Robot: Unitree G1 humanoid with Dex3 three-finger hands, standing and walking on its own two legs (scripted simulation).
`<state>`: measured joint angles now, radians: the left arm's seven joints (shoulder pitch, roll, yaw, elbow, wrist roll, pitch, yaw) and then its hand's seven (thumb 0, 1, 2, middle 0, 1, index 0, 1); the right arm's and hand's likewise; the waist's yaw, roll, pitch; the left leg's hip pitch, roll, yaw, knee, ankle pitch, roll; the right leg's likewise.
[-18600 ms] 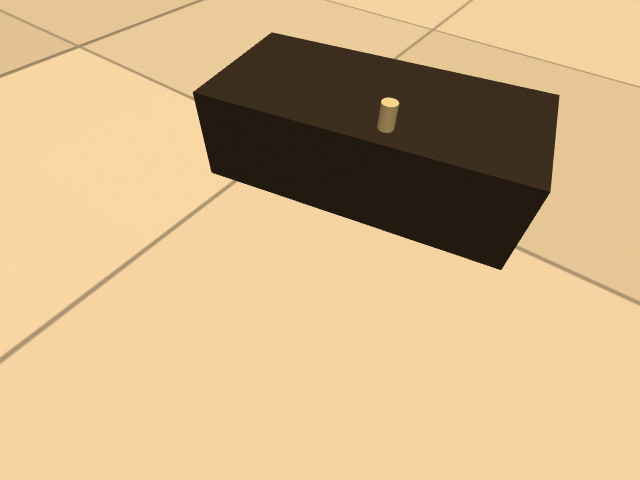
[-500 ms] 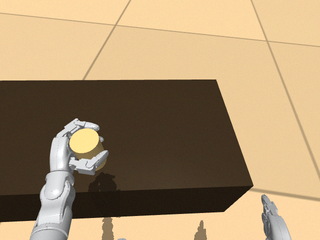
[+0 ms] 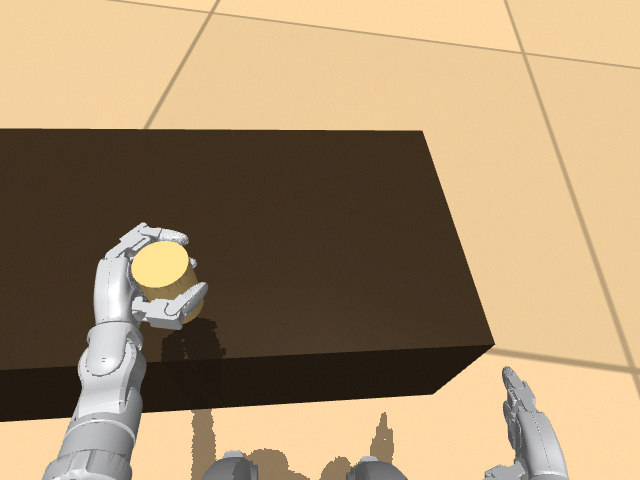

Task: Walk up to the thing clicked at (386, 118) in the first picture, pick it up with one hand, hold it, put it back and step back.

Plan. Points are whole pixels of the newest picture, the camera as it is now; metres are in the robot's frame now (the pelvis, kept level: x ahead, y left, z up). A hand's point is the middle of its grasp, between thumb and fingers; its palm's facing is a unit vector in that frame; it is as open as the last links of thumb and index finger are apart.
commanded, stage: crouch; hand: left
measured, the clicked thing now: (170, 285) +0.36 +0.18 +0.00
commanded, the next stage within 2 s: lower in 0.90 s
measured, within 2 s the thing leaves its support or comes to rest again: neither
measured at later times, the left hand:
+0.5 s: hand (189, 272) +0.42 +0.18 -0.07, palm faces +0.13 -0.99 +0.01, open 8.9 cm
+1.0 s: hand (194, 272) +0.45 +0.18 -0.11, palm faces +0.13 -0.99 +0.00, open 8.9 cm
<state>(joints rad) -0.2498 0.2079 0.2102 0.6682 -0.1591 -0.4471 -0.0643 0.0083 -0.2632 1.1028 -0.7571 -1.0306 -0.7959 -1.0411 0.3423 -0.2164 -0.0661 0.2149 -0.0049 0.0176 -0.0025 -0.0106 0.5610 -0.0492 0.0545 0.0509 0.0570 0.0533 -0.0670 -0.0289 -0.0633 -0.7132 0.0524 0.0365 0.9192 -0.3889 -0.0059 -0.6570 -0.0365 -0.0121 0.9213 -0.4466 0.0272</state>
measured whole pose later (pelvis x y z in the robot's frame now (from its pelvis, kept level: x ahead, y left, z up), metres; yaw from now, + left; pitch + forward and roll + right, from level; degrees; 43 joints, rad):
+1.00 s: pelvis -0.02 +0.01 -0.10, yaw -2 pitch +26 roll -4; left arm -0.60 0.40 0.41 1.06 -0.05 -0.63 -0.03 0.01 -0.27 1.11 -0.76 -1.02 -0.80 -1.04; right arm 0.43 -0.28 -0.09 -0.18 -0.06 0.00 0.07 -0.01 0.54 -0.05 0.06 0.05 0.06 0.05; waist -0.26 -0.02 -0.17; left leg -1.34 0.09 -0.03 1.41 -0.54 0.00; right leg -1.24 -0.01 -0.05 1.36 -0.58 0.03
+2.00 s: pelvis -0.03 +0.01 -0.15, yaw -4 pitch +33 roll -6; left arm -0.64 0.51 0.48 1.13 -0.01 -0.68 -0.01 0.01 -0.27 1.10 -0.76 -1.03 -0.80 -1.04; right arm 0.44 -0.31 -0.11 -0.34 -0.07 -0.02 0.11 -0.01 0.53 -0.06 0.06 0.05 0.06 0.05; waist -0.36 -0.04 -0.18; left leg -1.61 0.09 -0.07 1.62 -0.59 0.00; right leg -1.49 0.00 -0.06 1.56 -0.64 0.03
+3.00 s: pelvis -0.04 +0.01 -0.17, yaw -4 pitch +33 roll -7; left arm -0.67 0.55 0.50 1.15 0.00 -0.69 -0.01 -0.01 -0.47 0.15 -0.40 -0.28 -0.42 -0.27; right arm 0.46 -0.33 -0.14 -0.43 -0.05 -0.02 0.12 -0.01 0.51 -0.05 0.06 0.05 0.07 0.05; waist -0.39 -0.04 -0.18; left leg -1.68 0.09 -0.07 1.69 -0.59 0.00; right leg -1.56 0.01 -0.06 1.63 -0.64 0.03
